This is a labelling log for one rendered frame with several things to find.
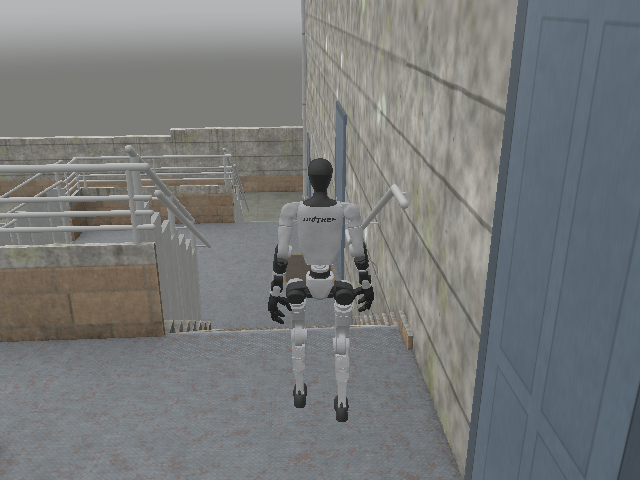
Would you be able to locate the robot right forearm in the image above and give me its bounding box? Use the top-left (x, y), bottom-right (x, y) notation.
top-left (354, 242), bottom-right (372, 289)

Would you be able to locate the robot left foot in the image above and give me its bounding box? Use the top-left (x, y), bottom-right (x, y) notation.
top-left (293, 383), bottom-right (307, 408)

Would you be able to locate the right robot hand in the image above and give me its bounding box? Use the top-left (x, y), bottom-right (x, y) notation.
top-left (353, 286), bottom-right (374, 312)

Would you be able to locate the robot left forearm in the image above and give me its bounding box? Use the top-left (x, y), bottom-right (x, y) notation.
top-left (269, 244), bottom-right (288, 297)

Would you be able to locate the left robot upper arm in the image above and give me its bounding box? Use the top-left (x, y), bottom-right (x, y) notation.
top-left (277, 202), bottom-right (299, 259)

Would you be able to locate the left robot hand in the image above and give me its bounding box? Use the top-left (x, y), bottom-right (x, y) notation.
top-left (268, 294), bottom-right (292, 324)

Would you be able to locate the right robot upper arm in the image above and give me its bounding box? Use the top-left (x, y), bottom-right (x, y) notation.
top-left (341, 202), bottom-right (365, 257)

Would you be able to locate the right robot shin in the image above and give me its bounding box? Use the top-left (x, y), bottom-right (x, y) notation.
top-left (335, 338), bottom-right (350, 408)

